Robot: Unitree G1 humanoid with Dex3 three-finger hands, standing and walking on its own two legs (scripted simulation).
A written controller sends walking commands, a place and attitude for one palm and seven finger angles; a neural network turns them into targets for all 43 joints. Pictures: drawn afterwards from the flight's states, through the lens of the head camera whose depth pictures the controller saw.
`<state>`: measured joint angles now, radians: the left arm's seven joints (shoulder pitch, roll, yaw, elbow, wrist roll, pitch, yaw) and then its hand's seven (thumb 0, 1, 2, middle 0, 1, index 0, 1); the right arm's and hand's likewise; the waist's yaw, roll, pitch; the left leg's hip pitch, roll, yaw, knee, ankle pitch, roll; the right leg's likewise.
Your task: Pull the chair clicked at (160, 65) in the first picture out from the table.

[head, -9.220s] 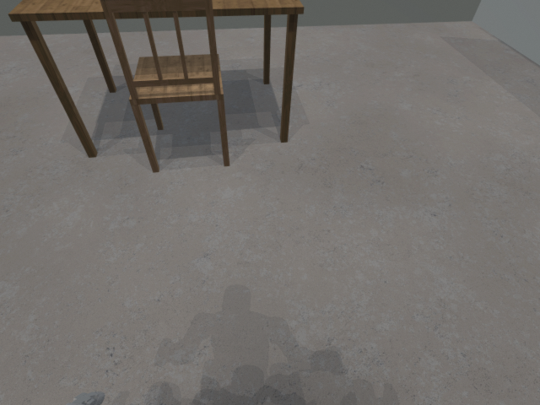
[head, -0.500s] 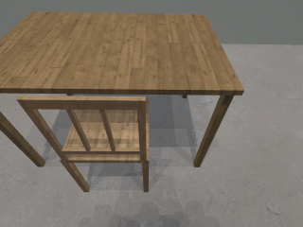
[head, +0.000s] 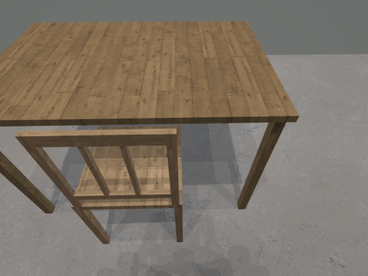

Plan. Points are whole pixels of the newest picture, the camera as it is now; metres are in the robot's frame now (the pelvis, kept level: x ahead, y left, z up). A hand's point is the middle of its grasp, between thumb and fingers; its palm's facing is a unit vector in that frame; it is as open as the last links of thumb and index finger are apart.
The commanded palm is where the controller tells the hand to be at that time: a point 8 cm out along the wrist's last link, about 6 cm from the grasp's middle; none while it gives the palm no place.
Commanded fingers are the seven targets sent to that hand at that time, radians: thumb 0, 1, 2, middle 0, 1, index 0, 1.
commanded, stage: look again from close up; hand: left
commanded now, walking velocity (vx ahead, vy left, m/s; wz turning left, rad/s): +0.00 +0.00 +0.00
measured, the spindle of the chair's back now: (96, 172) +0.42 +0.30 -0.11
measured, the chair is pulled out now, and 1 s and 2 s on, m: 0.00 0.00 0.00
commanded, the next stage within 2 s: raise the hand toward the chair's back in 0.54 s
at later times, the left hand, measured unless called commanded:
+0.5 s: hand out of the picture +0.00 +0.16 -0.18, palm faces +0.02 -0.98 -0.18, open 7.4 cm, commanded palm none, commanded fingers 0.00 0.90 0.90 -0.20 -0.30 -0.20 -0.30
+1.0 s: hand (134, 249) +0.19 +0.12 -0.04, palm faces +0.02 -1.00 +0.03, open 8.7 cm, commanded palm +0.13 +0.21 -0.06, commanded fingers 0.00 0.46 0.71 -0.16 -0.23 -0.16 -0.23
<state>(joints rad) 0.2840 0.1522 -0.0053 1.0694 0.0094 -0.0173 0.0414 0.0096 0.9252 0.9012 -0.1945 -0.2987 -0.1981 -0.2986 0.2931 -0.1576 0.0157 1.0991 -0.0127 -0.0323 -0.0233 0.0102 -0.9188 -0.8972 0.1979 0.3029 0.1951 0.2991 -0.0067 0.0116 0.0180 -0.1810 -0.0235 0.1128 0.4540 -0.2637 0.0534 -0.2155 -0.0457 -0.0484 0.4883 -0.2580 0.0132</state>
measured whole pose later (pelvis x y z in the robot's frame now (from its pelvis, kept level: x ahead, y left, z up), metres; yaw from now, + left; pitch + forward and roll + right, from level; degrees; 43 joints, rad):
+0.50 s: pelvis +0.02 +0.00 +0.00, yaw +0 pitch -1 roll +0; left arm 0.31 0.14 -0.01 1.11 0.01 -0.01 0.04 0.01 0.91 0.90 -0.19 -0.30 -0.20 -0.30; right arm 0.27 -0.15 0.02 1.15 -0.01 -0.03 -0.03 0.01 -0.92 -0.90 0.20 0.30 0.20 0.30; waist 0.01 -0.01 0.03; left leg -0.13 -0.02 0.11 0.42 -0.27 0.05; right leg -0.16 -0.03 -0.05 0.44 -0.26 0.01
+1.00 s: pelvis -0.02 -0.03 -0.07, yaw +1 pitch +12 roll +1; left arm 0.37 0.11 0.08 0.16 -0.18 -0.55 -0.21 0.01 0.70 0.80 -0.17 -0.26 -0.18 -0.26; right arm 0.16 -0.26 -0.08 0.56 0.01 -0.23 0.02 0.01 -0.91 -0.90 0.20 0.30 0.20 0.30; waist -0.02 -0.05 -0.16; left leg -0.77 0.03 0.09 1.05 -0.49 0.02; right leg -0.79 -0.04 -0.07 1.07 -0.49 -0.04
